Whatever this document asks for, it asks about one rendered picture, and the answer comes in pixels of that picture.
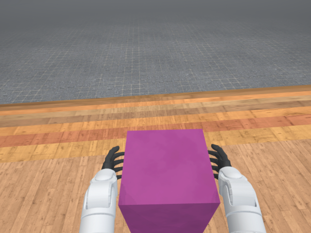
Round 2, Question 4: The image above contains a right robot forearm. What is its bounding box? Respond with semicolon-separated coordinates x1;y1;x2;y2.
218;166;266;233

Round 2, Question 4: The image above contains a carton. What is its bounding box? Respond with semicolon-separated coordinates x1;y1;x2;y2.
118;129;220;233

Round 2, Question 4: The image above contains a right robot hand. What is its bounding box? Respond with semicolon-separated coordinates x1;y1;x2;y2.
208;144;232;180

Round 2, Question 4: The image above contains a left robot forearm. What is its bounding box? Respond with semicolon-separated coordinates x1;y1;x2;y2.
79;168;118;233

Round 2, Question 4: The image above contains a left robot hand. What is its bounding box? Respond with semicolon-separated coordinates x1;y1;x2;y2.
102;146;125;180

